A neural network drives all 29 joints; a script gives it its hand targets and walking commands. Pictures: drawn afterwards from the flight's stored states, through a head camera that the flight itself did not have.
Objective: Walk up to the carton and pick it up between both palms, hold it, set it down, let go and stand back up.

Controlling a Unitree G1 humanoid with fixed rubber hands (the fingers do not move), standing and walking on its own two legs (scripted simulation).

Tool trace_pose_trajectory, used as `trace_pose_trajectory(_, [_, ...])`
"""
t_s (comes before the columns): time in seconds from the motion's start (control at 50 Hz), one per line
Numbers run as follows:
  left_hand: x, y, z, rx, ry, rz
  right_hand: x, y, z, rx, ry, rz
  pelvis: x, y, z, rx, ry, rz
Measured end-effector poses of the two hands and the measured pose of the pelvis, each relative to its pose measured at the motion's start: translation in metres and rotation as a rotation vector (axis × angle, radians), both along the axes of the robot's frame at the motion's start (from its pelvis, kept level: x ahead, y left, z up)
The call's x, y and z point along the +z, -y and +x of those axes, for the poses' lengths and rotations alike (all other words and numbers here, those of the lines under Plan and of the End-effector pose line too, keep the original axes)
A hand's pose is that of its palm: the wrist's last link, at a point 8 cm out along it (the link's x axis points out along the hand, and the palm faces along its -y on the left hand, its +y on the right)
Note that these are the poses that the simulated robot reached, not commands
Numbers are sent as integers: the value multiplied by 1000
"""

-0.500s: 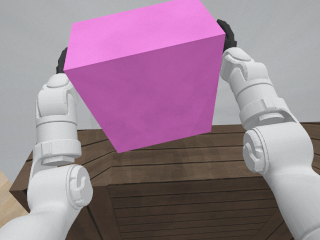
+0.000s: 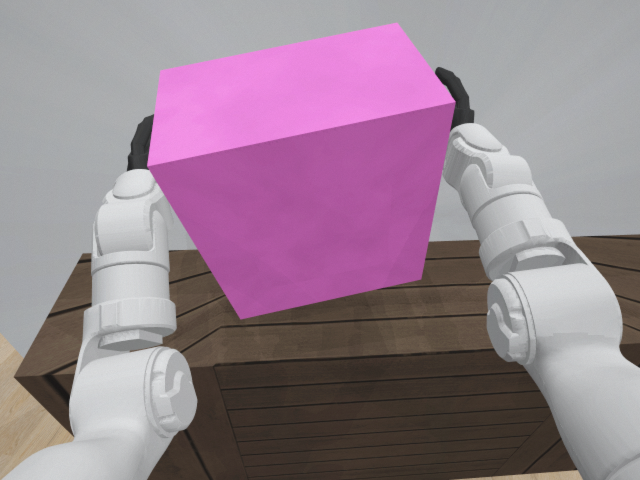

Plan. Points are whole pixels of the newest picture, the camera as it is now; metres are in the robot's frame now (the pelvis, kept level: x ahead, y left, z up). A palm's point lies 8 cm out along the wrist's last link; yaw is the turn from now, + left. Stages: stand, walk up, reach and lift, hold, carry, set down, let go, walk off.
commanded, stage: set down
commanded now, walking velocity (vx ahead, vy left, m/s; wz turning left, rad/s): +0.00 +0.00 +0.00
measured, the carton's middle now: (309, 189) +0.42 +0.00 +0.19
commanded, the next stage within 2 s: none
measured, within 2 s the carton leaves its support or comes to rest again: neither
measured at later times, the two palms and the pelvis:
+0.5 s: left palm (160, 197) +0.39 +0.18 +0.20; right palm (448, 154) +0.42 -0.18 +0.24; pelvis +0.00 +0.00 +0.00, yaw +0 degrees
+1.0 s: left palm (174, 217) +0.40 +0.17 +0.17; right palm (441, 171) +0.44 -0.19 +0.20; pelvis +0.01 -0.01 +0.00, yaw +0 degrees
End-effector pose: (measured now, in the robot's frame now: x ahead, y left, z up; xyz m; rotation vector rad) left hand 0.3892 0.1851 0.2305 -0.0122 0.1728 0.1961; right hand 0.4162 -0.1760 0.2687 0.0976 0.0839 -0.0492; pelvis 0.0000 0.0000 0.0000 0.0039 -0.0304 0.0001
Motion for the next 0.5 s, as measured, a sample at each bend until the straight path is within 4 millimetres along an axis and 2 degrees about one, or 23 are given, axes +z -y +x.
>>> trace_pose_trajectory(0.3, [-9, 3, 0, 11, -3, -4, -14, 3, 1, 8, -4, -2, 0, 0, 0, 0, 0, 0])
trace_pose_trajectory(0.5, [-28, 6, 4, 16, -35, -7, -31, 6, 8, 15, -36, -30, 0, 1, 2, 0, -4, 1])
